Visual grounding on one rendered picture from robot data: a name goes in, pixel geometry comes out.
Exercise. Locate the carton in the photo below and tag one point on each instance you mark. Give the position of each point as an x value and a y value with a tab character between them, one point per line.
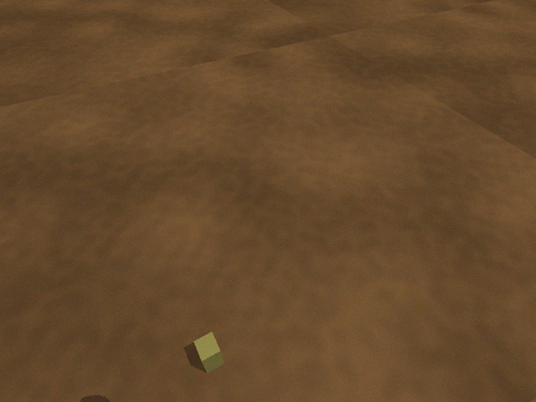
209	352

